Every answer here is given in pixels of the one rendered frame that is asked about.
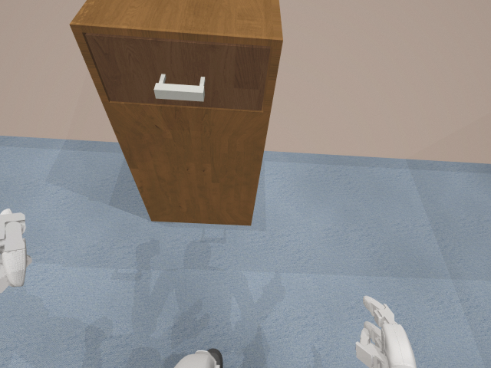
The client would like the robot right hand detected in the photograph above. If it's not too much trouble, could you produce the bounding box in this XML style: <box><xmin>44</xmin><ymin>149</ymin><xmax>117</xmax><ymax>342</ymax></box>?
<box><xmin>356</xmin><ymin>296</ymin><xmax>417</xmax><ymax>368</ymax></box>

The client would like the handle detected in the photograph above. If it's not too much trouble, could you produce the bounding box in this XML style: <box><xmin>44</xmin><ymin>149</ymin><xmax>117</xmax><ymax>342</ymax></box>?
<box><xmin>154</xmin><ymin>74</ymin><xmax>205</xmax><ymax>102</ymax></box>

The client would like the robot left hand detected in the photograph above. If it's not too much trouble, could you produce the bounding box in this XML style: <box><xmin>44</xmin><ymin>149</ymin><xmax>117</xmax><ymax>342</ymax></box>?
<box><xmin>0</xmin><ymin>209</ymin><xmax>32</xmax><ymax>293</ymax></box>

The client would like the drawer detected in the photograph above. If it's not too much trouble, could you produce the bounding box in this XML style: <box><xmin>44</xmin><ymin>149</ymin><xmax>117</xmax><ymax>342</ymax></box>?
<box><xmin>85</xmin><ymin>33</ymin><xmax>271</xmax><ymax>110</ymax></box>

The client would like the robot left shin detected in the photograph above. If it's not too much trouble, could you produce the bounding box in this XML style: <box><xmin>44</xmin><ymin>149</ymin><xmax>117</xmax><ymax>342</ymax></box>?
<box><xmin>195</xmin><ymin>350</ymin><xmax>216</xmax><ymax>361</ymax></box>

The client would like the cabinet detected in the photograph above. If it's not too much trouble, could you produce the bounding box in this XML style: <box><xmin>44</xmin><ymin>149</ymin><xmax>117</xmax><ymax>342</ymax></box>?
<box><xmin>70</xmin><ymin>0</ymin><xmax>283</xmax><ymax>225</ymax></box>

